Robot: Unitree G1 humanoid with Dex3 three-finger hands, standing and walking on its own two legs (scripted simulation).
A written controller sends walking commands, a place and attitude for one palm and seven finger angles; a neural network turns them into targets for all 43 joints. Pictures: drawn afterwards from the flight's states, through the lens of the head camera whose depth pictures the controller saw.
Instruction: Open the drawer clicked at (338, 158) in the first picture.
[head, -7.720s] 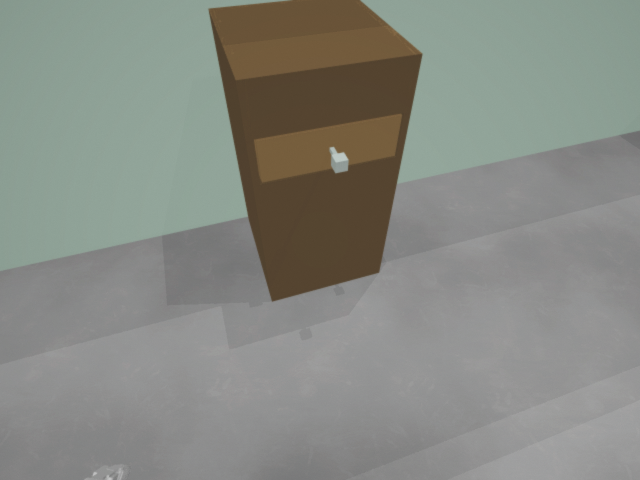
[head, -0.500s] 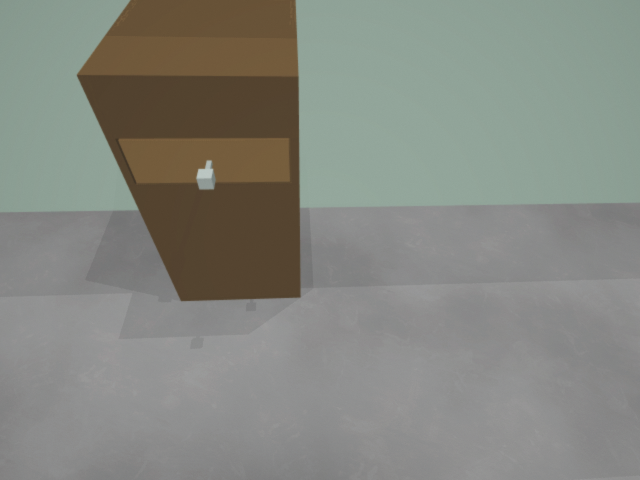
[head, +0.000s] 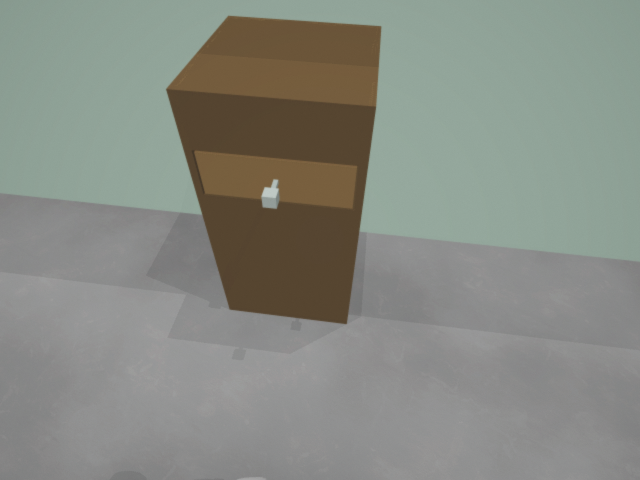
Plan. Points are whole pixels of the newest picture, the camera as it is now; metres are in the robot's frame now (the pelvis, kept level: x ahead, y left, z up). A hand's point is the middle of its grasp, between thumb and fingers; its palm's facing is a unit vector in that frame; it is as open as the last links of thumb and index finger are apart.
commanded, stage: take the last steps up to it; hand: left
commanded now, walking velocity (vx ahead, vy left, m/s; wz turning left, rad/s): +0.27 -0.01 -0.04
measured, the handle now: (272, 192) +0.74 +0.20 -0.14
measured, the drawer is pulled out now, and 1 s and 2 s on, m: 0.00 0.00 0.00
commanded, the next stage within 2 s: come to a stop and stand still in 0.38 s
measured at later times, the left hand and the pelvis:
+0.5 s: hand (218, 396) +0.26 +0.20 -0.16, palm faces -0.05 -0.98 -0.21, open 7.4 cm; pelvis +0.15 +0.02 -0.01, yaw -3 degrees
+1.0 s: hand (195, 403) +0.26 +0.24 -0.18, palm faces +0.00 -0.97 -0.25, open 7.3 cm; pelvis +0.16 +0.04 -0.02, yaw -2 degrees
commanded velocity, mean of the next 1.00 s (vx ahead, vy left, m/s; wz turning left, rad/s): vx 0.01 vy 0.02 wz -0.02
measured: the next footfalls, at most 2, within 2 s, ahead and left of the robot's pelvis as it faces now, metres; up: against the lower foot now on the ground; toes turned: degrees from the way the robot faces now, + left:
left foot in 0.04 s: +0.11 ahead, +0.14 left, +0.00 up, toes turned +7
right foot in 0.54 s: +0.26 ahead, -0.06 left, +0.00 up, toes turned -3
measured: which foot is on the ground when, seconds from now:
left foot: up 0.00-0.02, down 0.04-0.54, up 0.56-0.94, down 0.96-1.00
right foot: down 0.00-0.06, up 0.08-0.52, down 0.54-1.00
